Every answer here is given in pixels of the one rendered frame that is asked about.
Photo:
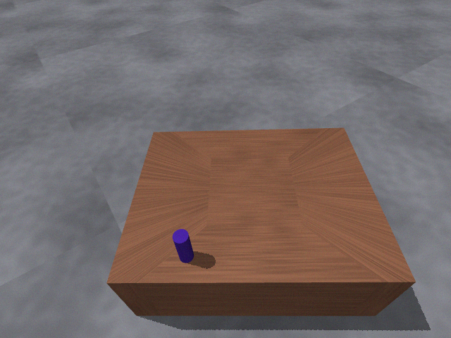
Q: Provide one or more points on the can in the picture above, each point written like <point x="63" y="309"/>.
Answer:
<point x="183" y="245"/>

